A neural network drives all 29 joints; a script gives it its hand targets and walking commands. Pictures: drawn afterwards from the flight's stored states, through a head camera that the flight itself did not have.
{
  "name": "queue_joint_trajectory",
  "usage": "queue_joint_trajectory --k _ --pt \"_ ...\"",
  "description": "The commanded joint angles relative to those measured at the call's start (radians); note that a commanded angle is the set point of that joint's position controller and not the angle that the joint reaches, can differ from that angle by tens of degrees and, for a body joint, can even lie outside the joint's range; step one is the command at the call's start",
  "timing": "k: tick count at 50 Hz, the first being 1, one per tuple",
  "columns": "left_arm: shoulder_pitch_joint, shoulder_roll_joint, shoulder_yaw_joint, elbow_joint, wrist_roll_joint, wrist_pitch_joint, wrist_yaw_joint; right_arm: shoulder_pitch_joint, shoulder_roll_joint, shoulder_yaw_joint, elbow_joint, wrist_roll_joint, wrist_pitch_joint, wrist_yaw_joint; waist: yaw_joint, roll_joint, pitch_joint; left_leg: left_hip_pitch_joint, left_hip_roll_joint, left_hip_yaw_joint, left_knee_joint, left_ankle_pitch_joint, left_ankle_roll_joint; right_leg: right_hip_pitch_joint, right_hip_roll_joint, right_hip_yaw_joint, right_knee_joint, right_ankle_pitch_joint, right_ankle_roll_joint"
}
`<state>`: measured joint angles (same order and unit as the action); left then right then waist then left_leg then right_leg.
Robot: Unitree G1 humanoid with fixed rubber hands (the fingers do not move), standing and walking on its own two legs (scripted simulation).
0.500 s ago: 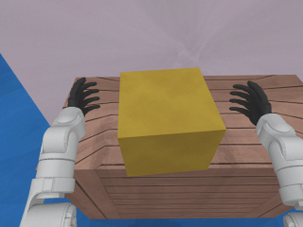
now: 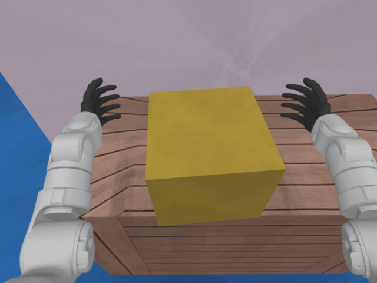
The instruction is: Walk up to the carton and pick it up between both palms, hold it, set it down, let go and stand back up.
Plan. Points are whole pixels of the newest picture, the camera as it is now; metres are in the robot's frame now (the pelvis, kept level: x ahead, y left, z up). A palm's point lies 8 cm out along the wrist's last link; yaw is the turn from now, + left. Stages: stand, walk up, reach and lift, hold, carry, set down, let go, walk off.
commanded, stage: reach and lift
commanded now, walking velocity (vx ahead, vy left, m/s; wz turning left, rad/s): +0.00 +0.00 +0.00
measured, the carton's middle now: (204, 155) +0.43 -0.03 +0.01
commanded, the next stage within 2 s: none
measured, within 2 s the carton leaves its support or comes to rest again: neither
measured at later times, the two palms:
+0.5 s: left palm (114, 149) +0.42 +0.18 +0.06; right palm (295, 151) +0.39 -0.23 +0.06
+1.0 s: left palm (124, 159) +0.41 +0.16 +0.03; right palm (287, 149) +0.40 -0.22 +0.05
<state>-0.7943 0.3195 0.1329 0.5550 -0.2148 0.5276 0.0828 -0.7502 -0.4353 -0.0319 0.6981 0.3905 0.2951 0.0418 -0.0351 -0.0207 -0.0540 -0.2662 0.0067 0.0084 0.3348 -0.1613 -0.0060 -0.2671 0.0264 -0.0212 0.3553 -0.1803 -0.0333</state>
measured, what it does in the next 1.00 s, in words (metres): stands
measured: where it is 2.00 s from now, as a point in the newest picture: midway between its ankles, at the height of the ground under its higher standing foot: outside the picture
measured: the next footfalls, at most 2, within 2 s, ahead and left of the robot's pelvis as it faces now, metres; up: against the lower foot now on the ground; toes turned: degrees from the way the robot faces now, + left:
none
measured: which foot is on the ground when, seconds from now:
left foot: down 0.00-1.00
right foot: down 0.00-1.00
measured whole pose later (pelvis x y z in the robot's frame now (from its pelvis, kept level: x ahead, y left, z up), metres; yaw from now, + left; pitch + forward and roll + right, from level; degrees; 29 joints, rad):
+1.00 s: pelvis -0.01 +0.01 -0.01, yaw -1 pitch +19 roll -1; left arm -0.71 0.15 0.06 1.01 -0.12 -0.16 0.10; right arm -0.80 -0.33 0.10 1.16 0.36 -0.21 0.05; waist -0.03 0.00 -0.20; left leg -0.59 0.02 0.01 0.43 -0.16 -0.01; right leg -0.56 0.04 -0.02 0.39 -0.15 -0.03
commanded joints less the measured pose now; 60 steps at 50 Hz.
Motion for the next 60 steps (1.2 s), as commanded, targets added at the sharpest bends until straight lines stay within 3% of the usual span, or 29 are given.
queue_joint_trajectory --k 1,8,15,18,21,25,28,30,36,39,42,44,49,55,60 --pt "-0.374 0.104 0.033 0.051 0.073 -0.145 -0.032 -0.454 -0.156 0.004 0.051 -0.051 -0.104 -0.011 0.060 -0.011 -0.463 0.118 -0.007 0.000 0.027 0.277 -0.012 0.164 0.015 0.025 0.002 0.513 0.057" --pt "-0.442 0.073 -0.013 0.097 0.048 -0.438 0.004 -0.480 -0.072 -0.022 0.017 -0.092 -0.281 0.013 0.073 -0.015 -0.667 0.056 -0.006 0.003 0.053 0.238 -0.011 0.112 0.008 0.027 0.034 0.446 0.063" --pt "-0.612 0.080 -0.095 0.316 0.003 -0.642 0.053 -0.541 -0.026 -0.001 0.294 -0.113 -0.333 0.020 0.069 0.033 -0.655 0.010 0.030 0.001 0.054 0.018 -0.014 -0.129 0.001 0.015 0.019 0.065 0.031" --pt "-0.593 0.057 -0.161 0.429 -0.044 -0.691 0.055 -0.538 -0.029 0.041 0.365 -0.079 -0.357 0.024 0.065 0.040 -0.615 -0.006 0.034 0.000 0.075 -0.016 -0.019 -0.181 -0.001 0.013 0.030 0.014 0.023" --pt "-0.559 0.033 -0.196 0.523 -0.074 -0.735 0.046 -0.544 -0.041 0.067 0.363 -0.055 -0.412 0.019 0.067 0.038 -0.659 -0.007 0.031 -0.005 0.121 0.054 -0.030 -0.211 0.004 0.004 0.057 0.077 0.027" --pt "-0.529 0.028 -0.181 0.543 -0.068 -0.772 0.039 -0.560 -0.093 0.083 0.278 -0.016 -0.505 0.011 0.092 0.048 -0.846 0.038 0.024 -0.012 0.193 0.310 -0.062 -0.181 0.024 -0.008 0.110 0.310 0.034" --pt "-0.471 0.019 -0.137 0.480 -0.016 -0.766 0.033 -0.515 -0.130 0.096 0.249 0.011 -0.560 0.004 0.109 0.063 -0.988 0.130 0.024 -0.015 0.246 0.573 -0.089 -0.146 0.045 -0.018 0.132 0.518 0.041" --pt "-0.425 0.008 -0.109 0.430 0.025 -0.754 0.026 -0.476 -0.136 0.110 0.263 0.018 -0.577 0.002 0.114 0.068 -1.018 0.179 0.025 -0.013 0.261 0.682 -0.100 -0.123 0.053 -0.020 0.135 0.616 0.047" --pt "-0.355 -0.003 -0.040 0.287 0.109 -0.716 0.008 -0.404 -0.120 0.139 0.308 0.020 -0.580 -0.005 0.101 0.067 -0.888 0.204 0.024 -0.003 0.244 0.751 -0.096 -0.049 0.048 -0.009 0.112 0.714 0.062" --pt "-0.344 -0.038 -0.032 0.231 0.124 -0.719 0.007 -0.388 -0.072 0.138 0.316 0.007 -0.571 -0.006 0.092 0.067 -0.821 0.200 0.020 0.002 0.219 0.688 -0.089 -0.032 0.040 -0.006 0.087 0.667 0.062" --pt "-0.365 -0.086 -0.051 0.215 0.116 -0.735 0.009 -0.416 -0.010 0.124 0.293 -0.016 -0.555 -0.003 0.082 0.063 -0.782 0.174 0.019 0.000 0.187 0.557 -0.078 -0.047 0.031 -0.007 0.061 0.538 0.058" --pt "-0.392 -0.116 -0.065 0.245 0.107 -0.750 0.011 -0.453 0.037 0.114 0.273 -0.039 -0.542 -0.001 0.082 0.054 -0.765 0.133 0.020 0.000 0.170 0.460 -0.064 -0.068 0.022 -0.003 0.053 0.448 0.055" --pt "-0.449 -0.142 -0.054 0.323 0.115 -0.784 0.026 -0.531 0.093 0.070 0.227 -0.102 -0.538 -0.004 0.082 0.031 -0.822 0.027 0.014 0.004 0.149 0.330 -0.044 -0.056 0.010 0.005 0.066 0.395 0.057" --pt "-0.591 -0.107 -0.052 0.417 0.101 -0.803 0.090 -0.624 0.103 -0.028 0.189 -0.187 -0.519 -0.037 0.075 -0.003 -0.825 -0.108 0.024 0.011 0.110 0.057 -0.025 -0.138 -0.004 0.014 0.068 0.093 0.045" --pt "-0.625 -0.147 -0.103 0.486 0.056 -0.799 0.097 -0.641 0.140 -0.004 0.235 -0.173 -0.484 -0.034 0.077 -0.007 -0.769 -0.121 0.025 0.012 0.114 0.035 -0.023 -0.153 -0.014 0.010 0.074 0.069 0.043"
